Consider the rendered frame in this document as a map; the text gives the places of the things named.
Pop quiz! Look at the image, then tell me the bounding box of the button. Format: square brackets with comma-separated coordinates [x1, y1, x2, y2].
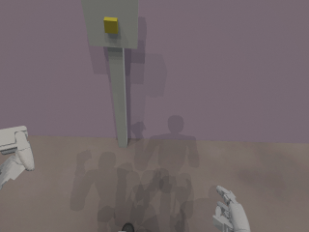
[103, 16, 119, 34]

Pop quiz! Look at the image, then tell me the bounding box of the right robot hand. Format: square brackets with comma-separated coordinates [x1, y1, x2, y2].
[212, 186, 251, 232]

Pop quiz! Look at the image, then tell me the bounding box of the left robot foot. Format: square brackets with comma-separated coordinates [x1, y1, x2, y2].
[122, 222, 134, 232]

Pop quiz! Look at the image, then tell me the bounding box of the panel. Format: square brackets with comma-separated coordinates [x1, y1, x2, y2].
[81, 0, 139, 148]

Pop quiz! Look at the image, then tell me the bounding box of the left robot hand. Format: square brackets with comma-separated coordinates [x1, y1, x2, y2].
[0, 126, 35, 190]

